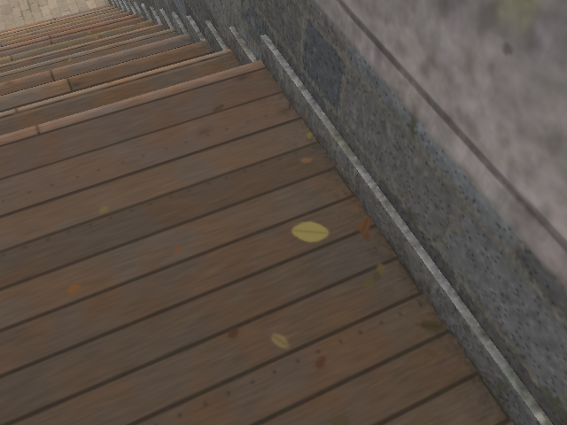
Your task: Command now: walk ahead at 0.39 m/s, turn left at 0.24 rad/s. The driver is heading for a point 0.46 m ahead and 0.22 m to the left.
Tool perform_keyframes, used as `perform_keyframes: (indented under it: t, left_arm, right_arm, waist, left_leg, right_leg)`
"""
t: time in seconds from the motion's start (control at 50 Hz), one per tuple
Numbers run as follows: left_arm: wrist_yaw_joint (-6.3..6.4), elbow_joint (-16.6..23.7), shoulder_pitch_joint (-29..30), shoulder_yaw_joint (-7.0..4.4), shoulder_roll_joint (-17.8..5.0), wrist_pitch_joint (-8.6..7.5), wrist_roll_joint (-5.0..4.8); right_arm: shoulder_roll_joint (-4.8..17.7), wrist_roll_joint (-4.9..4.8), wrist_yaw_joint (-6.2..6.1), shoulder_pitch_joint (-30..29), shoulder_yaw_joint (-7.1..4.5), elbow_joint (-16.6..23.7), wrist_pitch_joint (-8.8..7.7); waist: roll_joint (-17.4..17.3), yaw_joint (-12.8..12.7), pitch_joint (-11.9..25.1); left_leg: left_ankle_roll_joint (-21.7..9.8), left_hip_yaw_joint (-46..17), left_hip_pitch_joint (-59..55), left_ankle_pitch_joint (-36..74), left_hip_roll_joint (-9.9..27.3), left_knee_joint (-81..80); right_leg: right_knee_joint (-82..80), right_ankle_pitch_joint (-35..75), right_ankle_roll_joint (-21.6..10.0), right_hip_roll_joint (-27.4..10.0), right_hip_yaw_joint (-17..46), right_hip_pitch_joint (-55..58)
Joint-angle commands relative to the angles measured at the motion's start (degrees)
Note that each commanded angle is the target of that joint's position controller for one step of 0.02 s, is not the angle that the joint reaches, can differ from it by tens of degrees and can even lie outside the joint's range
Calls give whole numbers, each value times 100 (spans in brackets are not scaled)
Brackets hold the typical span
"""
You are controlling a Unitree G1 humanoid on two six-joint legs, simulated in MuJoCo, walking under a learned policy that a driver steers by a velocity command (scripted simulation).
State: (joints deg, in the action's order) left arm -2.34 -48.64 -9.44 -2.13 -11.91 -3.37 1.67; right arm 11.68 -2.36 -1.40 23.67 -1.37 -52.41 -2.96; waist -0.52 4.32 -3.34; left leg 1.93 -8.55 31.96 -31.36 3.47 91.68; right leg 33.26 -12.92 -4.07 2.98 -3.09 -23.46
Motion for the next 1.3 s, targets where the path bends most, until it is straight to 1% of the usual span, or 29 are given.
perform_keyframes:
  t: [0.02,0.06,0.12,0.16,0.22,0.26,0.28,0.3,0.32,0.34,0.36,0.38,0.42,0.46,0.58,0.7,0.78,0.8,0.82,0.84,0.86,0.92,0.94,0.98,1.04,1.16,1.26,1.28,1.3]
  left_arm:
    - [106,366,63,-172,-748,-242,15]
    - [214,328,-63,-181,-824,-283,-21]
    - [420,307,-200,-229,-1019,-214,-38]
    - [456,242,-244,-230,-980,-112,-220]
    - [509,294,-120,-309,-1199,1,-299]
    - [564,384,-26,-337,-1334,147,-314]
    - [563,444,-442,-333,-1295,185,-152]
    - [478,611,-1045,-148,-710,169,79]
    - [405,532,-1164,-107,-790,127,-59]
    - [425,652,-683,-120,-989,143,-207]
    - [473,694,-331,-150,-1052,176,-189]
    - [522,698,-166,-172,-1057,230,-156]
    - [529,666,-272,-246,-1131,374,-129]
    - [518,654,-152,-222,-945,367,-164]
    - [489,775,550,-270,-943,394,-137]
    - [397,822,741,-274,-906,258,-195]
    - [314,597,130,-356,-1039,140,-202]
    - [331,537,-32,-425,-1151,158,-152]
    - [345,594,-47,-499,-1474,220,-113]
    - [360,632,-60,-556,-1883,303,78]
    - [384,826,250,-484,-1571,287,84]
    - [501,991,621,-283,-980,368,-159]
    - [496,947,573,-271,-1028,372,-222]
    - [486,850,301,-285,-1082,366,-88]
    - [545,703,-132,-389,-1389,365,-39]
    - [489,676,55,-480,-1631,408,-173]
    - [387,679,124,-507,-1698,298,-383]
    - [335,564,-182,-420,-1465,266,-352]
    - [263,618,-504,-294,-1074,226,-51]
  right_arm:
    - [138,260,-115,418,-81,426,89]
    - [67,215,-106,-240,-48,721,-33]
    - [253,225,53,-613,-110,868,-84]
    - [438,213,151,-975,-199,1094,-25]
    - [679,309,371,-1273,-308,1398,61]
    - [947,361,499,-530,-446,1230,40]
    - [1459,335,435,-269,-597,1255,39]
    - [1989,433,389,-304,-627,1434,22]
    - [1746,405,393,-302,-547,1657,24]
    - [1613,367,337,-689,-547,1835,24]
    - [1371,257,284,-974,-476,1888,78]
    - [1245,199,235,-1188,-430,1962,163]
    - [1275,227,190,-1527,-440,2138,210]
    - [1289,242,124,-1505,-463,2170,243]
    - [1502,138,-156,-1291,-553,2185,427]
    - [1390,217,-118,-1189,-534,2248,553]
    - [1411,25,-160,-1308,-564,2280,600]
    - [1389,-16,-110,-1350,-561,2302,570]
    - [1099,14,-87,-1076,-502,2286,540]
    - [1210,-4,-88,-980,-538,2521,482]
    - [1743,148,-56,-917,-680,2408,432]
    - [1422,111,-76,-661,-603,2070,638]
    - [1358,79,-71,-668,-600,2099,696]
    - [1225,35,-92,-857,-523,2125,733]
    - [1148,60,-86,-1225,-426,2307,701]
    - [1022,65,38,-1455,-315,2323,711]
    - [1130,61,136,-1230,-411,2169,760]
    - [1273,86,130,-1045,-468,2021,756]
    - [1810,95,26,-806,-590,1992,741]
  waist:
    - [-293,69,560]
    - [262,-92,377]
    - [736,-142,846]
    - [851,-214,768]
    - [772,-119,656]
    - [343,256,939]
    - [-690,251,1086]
    - [-2030,-275,1643]
    - [-1420,-83,2657]
    - [-859,-49,2181]
    - [-257,-116,1752]
    - [-91,-224,1370]
    - [-486,-585,1166]
    - [-596,-562,1135]
    - [-729,-331,1199]
    - [-916,-215,834]
    - [-817,-642,860]
    - [-701,-658,880]
    - [284,-486,1044]
    - [1746,-291,913]
    - [1212,-276,833]
    - [593,-241,587]
    - [620,-243,473]
    - [828,-415,447]
    - [1029,-670,626]
    - [1154,-724,590]
    - [1006,-352,603]
    - [595,-333,712]
    - [-1115,-456,948]
  left_leg:
    - [273,-112,528,1185,570,-1789]
    - [338,48,462,1866,474,-3055]
    - [182,460,-211,3281,76,-4352]
    - [16,573,-261,3498,-71,-4774]
    - [-305,695,-549,3065,-278,-5291]
    - [-554,900,-1587,2952,-590,-6061]
    - [-783,126,-2560,5890,-169,-6229]
    - [-1930,-2238,-3968,8057,1302,-6198]
    - [-2419,-3007,-4423,7411,1619,-6425]
    - [-2244,-2599,-4035,6341,1382,-6434]
    - [-1915,-2187,-3445,5485,1117,-6510]
    - [-1699,-1928,-2730,4791,875,-6679]
    - [-1406,-1794,-1725,3592,512,-7052]
    - [-1358,-1711,-1528,3264,375,-7195]
    - [-1028,-2010,-1883,1906,266,-7316]
    - [-1274,-2384,-1884,1895,121,-7294]
    - [-1048,-2508,-1953,2840,-182,-6964]
    - [-890,-2224,-1633,2593,-387,-6695]
    - [-586,-1599,-972,830,-895,-5696]
    - [-290,-519,-137,-500,-1640,-4283]
    - [-42,-511,31,-340,-1174,-3096]
    - [235,-328,421,639,-1047,-2116]
    - [267,-236,345,827,-1021,-2148]
    - [344,54,548,1009,-919,-2475]
    - [495,255,547,1003,-514,-3090]
    - [411,864,-571,925,-191,-4511]
    - [-263,1114,-1835,2007,-340,-6443]
    - [-470,836,-2657,2916,-344,-7032]
    - [-890,-573,-3948,5828,740,-6824]
  right_leg:
    - [-1493,3053,-1341,-2386,1842,362]
    - [-1662,3839,-1010,-2089,1099,225]
    - [-1494,4050,-646,-1649,175,689]
    - [-1451,3653,-385,-1584,-41,1038]
    - [-961,3566,-82,-1723,-118,1407]
    - [294,3381,197,-1413,-341,1396]
    - [1766,2037,590,-928,-602,636]
    - [4045,-2472,957,58,-246,-1181]
    - [4734,-2711,871,59,966,-1444]
    - [4935,-2285,799,-64,997,-1910]
    - [4535,-1784,723,-264,975,-2016]
    - [4073,-1487,701,-407,958,-1826]
    - [3371,-981,629,-388,913,-1095]
    - [2714,-908,635,-250,839,-822]
    - [1525,-364,760,-121,1159,-804]
    - [700,-657,706,-13,1116,-288]
    - [-760,-181,569,7,955,779]
    - [-1153,488,470,-271,940,1306]
    - [-1317,1201,71,-1302,1724,2034]
    - [-1606,2364,-948,-2498,3177,1817]
    - [-1567,2637,-1270,-2762,3207,1529]
    - [-1347,2121,-708,-1828,1793,1785]
    - [-1382,2283,-606,-1634,1470,1652]
    - [-1355,2770,-652,-1610,1171,2022]
    - [-1340,3147,-793,-1858,1013,2522]
    - [-1346,2948,-730,-1980,405,2020]
    - [-829,2381,-333,-2034,211,1693]
    - [-273,1900,9,-1737,-50,1217]
    - [1203,-403,514,-1106,-588,-171]
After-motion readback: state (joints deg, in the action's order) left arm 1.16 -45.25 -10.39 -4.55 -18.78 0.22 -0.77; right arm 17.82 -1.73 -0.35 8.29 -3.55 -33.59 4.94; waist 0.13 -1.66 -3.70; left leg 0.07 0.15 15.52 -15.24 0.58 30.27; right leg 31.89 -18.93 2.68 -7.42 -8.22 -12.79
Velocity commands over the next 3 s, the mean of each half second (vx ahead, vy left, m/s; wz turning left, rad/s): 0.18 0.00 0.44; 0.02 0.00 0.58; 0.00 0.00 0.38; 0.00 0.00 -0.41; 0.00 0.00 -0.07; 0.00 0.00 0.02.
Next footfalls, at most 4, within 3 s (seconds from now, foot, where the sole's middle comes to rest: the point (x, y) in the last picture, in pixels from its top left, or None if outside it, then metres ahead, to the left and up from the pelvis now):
0.28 left None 0.30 0.18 -0.76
0.82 right None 0.35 -0.02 -0.76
1.28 left None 0.18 0.21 -0.76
1.84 right None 0.31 0.00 -0.76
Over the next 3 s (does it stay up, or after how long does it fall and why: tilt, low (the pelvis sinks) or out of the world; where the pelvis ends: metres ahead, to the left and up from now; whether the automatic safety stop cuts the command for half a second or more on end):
stays up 0.26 0.11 0.01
